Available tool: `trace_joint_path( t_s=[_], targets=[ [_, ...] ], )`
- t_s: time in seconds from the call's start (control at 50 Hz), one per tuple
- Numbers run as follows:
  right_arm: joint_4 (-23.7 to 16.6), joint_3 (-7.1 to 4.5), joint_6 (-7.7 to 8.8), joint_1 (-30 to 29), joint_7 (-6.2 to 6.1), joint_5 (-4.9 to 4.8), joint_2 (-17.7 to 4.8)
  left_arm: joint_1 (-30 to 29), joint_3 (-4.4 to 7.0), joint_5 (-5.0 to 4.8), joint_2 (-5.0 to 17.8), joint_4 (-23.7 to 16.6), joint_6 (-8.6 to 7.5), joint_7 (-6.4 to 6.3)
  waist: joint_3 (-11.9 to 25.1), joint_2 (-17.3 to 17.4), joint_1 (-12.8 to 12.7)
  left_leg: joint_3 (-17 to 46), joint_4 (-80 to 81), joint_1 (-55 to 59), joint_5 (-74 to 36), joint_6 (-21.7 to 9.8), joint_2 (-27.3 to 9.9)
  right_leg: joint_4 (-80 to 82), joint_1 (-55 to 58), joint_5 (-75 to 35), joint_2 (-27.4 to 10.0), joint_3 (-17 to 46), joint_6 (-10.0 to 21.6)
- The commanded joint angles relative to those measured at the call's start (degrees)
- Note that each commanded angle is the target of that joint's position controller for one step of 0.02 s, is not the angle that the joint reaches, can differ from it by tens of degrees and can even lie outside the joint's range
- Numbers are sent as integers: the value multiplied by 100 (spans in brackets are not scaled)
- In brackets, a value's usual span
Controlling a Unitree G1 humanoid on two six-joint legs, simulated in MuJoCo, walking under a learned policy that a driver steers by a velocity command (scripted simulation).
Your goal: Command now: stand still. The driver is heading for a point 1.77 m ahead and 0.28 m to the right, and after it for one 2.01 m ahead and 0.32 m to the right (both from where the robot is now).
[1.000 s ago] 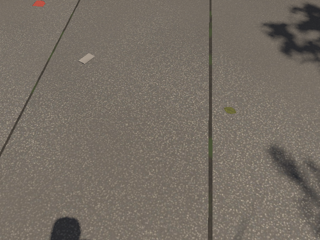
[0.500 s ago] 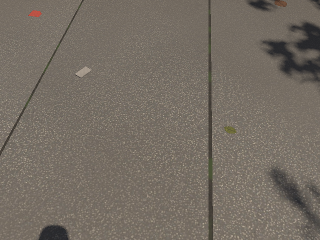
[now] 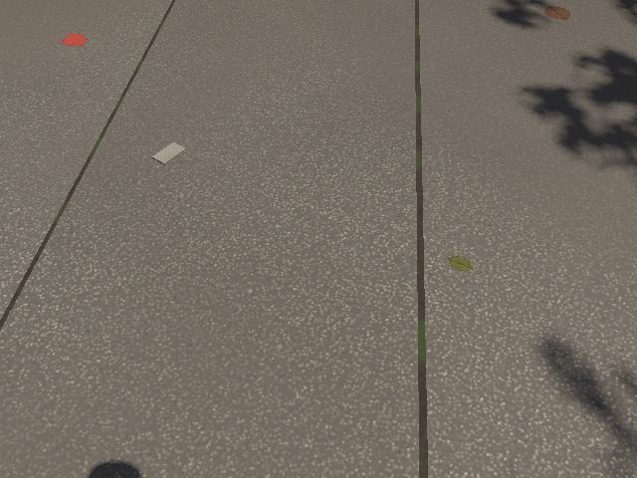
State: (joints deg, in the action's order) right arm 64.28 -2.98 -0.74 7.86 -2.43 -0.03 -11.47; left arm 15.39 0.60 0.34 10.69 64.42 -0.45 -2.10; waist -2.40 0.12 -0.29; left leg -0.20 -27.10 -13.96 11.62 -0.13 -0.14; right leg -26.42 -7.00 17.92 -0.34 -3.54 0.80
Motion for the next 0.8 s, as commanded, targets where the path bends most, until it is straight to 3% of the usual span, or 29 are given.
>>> trace_joint_path(
  t_s=[0.02, 0.36, 0.38, 0.4, 0.42, 0.44, 0.46, 0.48, 0.5, 0.54, 0.58, 0.6, 0.62, 0.64, 0.66, 0.68, 0.7, 0.74, 0.8],
  targets=[
    [-134, -69, 37, 51, -21, 2, -560, 360, 79, 1, 518, -73, -39, -17, -32, -19, 16, 210, 331, 456, -771, -189, -203, 666, -711, -449, -244, 264, 71],
    [-32, 3, 53, 353, -41, -8, -487, 694, 76, -14, 404, -94, -70, -14, -81, -27, 21, 209, 357, 356, -675, -164, -204, 724, -762, -435, -237, 294, 119],
    [20, 20, 48, 453, -43, -6, -423, 821, 75, -19, 373, -38, -62, -21, 50, -67, 14, 109, 312, 401, -145, -163, -117, 793, -711, 149, -210, 283, 151],
    [25, 7, 44, 464, -50, -31, -446, 879, 123, -59, 494, -31, -44, -39, -49, -177, -13, -72, 87, 219, 672, -170, 56, 875, -770, 1007, -230, 383, 262],
    [-7, -16, 61, 439, -53, -59, -479, 854, 194, -102, 700, -92, -31, -63, -216, -403, -52, -283, -276, -173, 1509, -188, 230, 1032, -821, 1967, -416, 696, 463],
    [-116, -21, 114, 243, -37, -58, -475, 993, 251, -139, 851, -129, -46, -76, -427, -633, -168, -399, -784, -740, 1775, -203, 286, 1378, -772, 2784, -849, 1292, 733],
    [-256, 0, 202, 42, 10, -67, -386, 1061, 341, -171, 1084, -159, -93, -77, -623, -969, -237, -442, -1499, -1195, 1472, -243, 169, 1776, -701, 3186, -1521, 2123, 1079],
    [-357, 3, 293, -110, 67, -93, -375, 1037, 395, -163, 1171, -202, -155, -80, -840, -995, -264, -234, -2084, -1686, 1351, -312, -125, 2007, -636, 3059, -1999, 2657, 1343],
    [-439, -25, 363, -240, 115, -132, -433, 1057, 391, -112, 1069, -228, -229, -70, -959, -870, -283, -29, -2591, -2260, 1612, -356, -331, 2056, -338, 2640, -2189, 2871, 1441],
    [-480, -44, 469, -222, 170, -190, -451, 855, 352, -116, 855, -343, -308, -33, -954, -561, -174, 135, -2379, -2682, 1670, -389, -553, 1735, 208, 1200, -1921, 2345, 1200],
    [-421, -21, 515, -95, 172, -135, -289, 542, 305, -87, 768, -432, -228, -16, -613, -510, -21, -261, -1046, -1450, 1258, -277, -283, 1057, -95, -1180, -1230, 1147, 800],
    [-260, -18, 494, 272, 178, -91, -173, 465, 252, -85, 679, -407, -160, -6, -292, -482, 187, -466, -242, -360, 92, -193, -73, 631, -489, -1967, -954, 711, 610],
    [-110, -63, 426, 660, 178, -46, -280, 729, 255, -90, 734, -305, -114, 11, -48, -434, 264, -508, 207, 465, -1014, -97, 115, 338, -714, -2460, -760, 514, 414],
    [-74, -150, 350, 1029, 134, -18, -654, 909, 261, -57, 799, -278, -130, 9, 230, -94, 289, -120, 165, 1141, -2378, -117, -167, -90, -917, -2492, -511, 333, 107],
    [-166, -139, 295, 1078, 74, -3, -950, 1118, 186, 98, 562, -326, -159, -25, 561, 840, 93, 714, -51, 1515, -4687, -410, -969, -683, -1171, -771, -81, 95, -297],
    [-146, 18, 272, 1016, 82, 79, -635, 1416, 104, -1, 137, -214, -88, -85, 1058, 1391, 37, 1354, -8, 1314, -5543, -1108, -1693, -1162, -763, 792, -144, 300, -528],
    [-210, 68, 279, 723, 107, 77, -520, 1221, 118, -89, 255, -286, -13, -138, 895, 1181, -20, 1503, 63, 1098, -5522, -1305, -1719, -1528, -814, 1466, -195, 452, -630],
    [-394, -17, 336, 415, 121, 77, -980, 676, 151, -90, 486, -470, 75, -197, 837, 768, 69, 1472, 8, 1144, -5753, -1392, -1766, -2367, -1355, 1985, -148, 567, -665],
    [-657, -124, 339, 150, 21, 27, -1360, 395, 221, -105, 595, -594, 204, -224, 819, 437, 50, 1370, 201, 720, -5517, -1654, -1911, -3788, -1616, 2075, -71, 723, -619]
  ],
)
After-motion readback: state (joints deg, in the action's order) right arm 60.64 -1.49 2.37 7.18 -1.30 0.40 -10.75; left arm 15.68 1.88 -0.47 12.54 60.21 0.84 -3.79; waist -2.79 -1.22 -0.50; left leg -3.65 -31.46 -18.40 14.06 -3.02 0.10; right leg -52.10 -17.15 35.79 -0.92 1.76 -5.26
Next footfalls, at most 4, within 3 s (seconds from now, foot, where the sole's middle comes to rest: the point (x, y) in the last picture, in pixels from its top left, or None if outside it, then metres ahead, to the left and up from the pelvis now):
1.06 right None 0.03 -0.08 -0.78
1.54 left None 0.29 0.19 -0.78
2.08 right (349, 413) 0.65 -0.03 -0.78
2.64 left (249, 301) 0.95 0.22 -0.78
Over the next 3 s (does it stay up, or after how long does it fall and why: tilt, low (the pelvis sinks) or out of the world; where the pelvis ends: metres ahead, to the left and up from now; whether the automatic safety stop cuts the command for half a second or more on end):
stays up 0.96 0.12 0.01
